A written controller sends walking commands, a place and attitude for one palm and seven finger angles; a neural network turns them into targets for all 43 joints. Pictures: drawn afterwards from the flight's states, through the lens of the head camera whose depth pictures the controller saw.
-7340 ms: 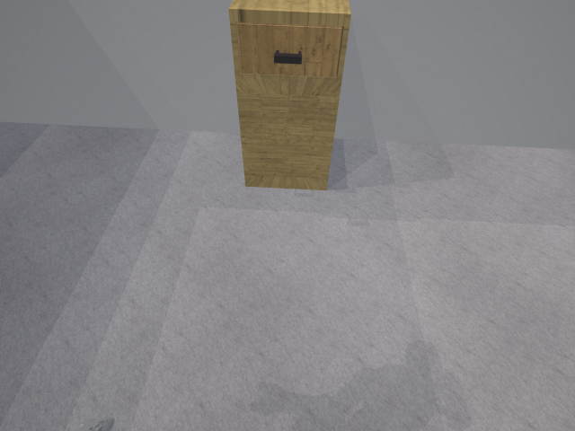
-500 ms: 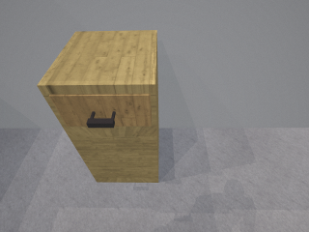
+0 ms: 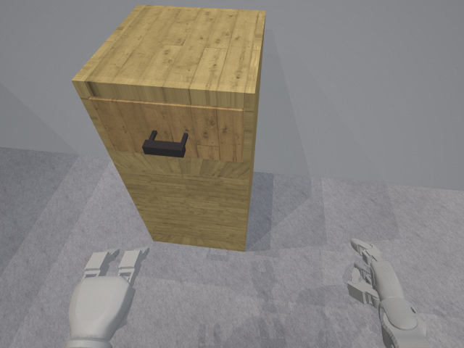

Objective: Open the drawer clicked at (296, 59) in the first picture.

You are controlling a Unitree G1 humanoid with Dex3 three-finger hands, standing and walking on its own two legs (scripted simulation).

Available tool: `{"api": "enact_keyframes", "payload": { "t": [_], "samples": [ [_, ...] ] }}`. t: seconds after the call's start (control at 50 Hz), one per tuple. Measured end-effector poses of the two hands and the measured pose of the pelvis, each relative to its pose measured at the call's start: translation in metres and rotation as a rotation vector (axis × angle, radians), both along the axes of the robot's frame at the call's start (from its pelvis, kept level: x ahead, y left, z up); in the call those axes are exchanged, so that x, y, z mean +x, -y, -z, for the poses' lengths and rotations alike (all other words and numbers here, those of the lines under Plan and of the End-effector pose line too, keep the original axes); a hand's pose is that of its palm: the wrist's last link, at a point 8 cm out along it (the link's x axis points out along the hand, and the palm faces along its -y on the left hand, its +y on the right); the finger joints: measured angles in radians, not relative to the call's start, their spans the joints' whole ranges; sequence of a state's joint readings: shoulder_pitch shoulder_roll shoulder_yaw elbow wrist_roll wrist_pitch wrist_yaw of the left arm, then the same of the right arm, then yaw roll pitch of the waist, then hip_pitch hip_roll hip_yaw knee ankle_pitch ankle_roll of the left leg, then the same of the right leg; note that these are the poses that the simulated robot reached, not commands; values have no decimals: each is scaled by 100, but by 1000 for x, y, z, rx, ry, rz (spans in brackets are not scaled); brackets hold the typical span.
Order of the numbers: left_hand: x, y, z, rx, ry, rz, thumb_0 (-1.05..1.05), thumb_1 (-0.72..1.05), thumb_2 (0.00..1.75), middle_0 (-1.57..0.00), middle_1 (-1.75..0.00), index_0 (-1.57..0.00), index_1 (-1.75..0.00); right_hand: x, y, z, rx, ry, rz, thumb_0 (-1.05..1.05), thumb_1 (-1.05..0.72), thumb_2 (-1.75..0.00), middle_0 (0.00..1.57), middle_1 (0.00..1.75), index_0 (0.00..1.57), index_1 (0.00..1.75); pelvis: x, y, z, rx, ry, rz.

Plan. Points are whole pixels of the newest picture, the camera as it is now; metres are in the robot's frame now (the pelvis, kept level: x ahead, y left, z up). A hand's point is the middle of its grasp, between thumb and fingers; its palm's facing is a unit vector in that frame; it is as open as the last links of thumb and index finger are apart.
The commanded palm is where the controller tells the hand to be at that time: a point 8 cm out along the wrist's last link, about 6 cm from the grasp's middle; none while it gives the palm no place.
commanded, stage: raise the hand with hooked fingers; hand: left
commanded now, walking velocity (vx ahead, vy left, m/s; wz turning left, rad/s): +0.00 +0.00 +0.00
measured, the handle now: (166, 142) +0.56 +0.27 -0.03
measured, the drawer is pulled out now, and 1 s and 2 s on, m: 0.01 0.01 0.01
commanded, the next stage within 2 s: move the hooked fingers above the handle in 1.40 s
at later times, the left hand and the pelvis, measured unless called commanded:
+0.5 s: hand (107, 237) +0.25 +0.26 +0.05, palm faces +0.06 -0.08 -0.99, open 12.0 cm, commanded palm +0.24 +0.26 +0.10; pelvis +0.01 +0.02 +0.02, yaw +0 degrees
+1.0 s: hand (100, 185) +0.31 +0.27 +0.12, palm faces +0.07 -0.06 -1.00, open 13.8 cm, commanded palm +0.29 +0.27 +0.17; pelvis +0.01 +0.02 +0.04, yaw +2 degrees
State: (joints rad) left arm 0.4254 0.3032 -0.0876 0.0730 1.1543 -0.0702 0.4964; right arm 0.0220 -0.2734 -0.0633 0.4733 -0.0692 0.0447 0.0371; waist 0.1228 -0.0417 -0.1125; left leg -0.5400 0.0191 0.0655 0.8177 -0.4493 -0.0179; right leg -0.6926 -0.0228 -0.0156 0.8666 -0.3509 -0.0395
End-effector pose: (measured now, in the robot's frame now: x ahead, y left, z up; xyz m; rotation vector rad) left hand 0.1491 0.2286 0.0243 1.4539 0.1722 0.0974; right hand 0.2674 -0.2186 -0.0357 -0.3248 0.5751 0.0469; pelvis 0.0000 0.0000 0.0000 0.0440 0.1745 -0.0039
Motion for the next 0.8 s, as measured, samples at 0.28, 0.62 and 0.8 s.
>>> {"api": "enact_keyframes", "payload": {
  "t": [0.28, 0.62, 0.8],
  "samples": [
    [72, -21, -56, 14, 43, -26, 0, 18, 59, -27, -75, -27, -76, -76, -40, 51, 132, -266, 61, 1, -90, -90, 20, 30, 21, 30, 9, -11, -14, -24, 56, -9],
    [97, -38, -93, 34, 134, 4, -1, -21, 42, -30, -101, -30, -101, -77, -1, 37, 30, -262, 162, 1, -91, -90, 19, 30, 20, 30, 13, -25, -24, -29, 90, -14],
    [116, -33, -121, 42, 128, 36, -1, -40, 34, -31, -114, -32, -114, -45, -31, 17, 87, -176, 91, 1, -91, -90, 19, 30, 20, 30, 14, -24, -33, -29, 131, -15]
  ]
}}
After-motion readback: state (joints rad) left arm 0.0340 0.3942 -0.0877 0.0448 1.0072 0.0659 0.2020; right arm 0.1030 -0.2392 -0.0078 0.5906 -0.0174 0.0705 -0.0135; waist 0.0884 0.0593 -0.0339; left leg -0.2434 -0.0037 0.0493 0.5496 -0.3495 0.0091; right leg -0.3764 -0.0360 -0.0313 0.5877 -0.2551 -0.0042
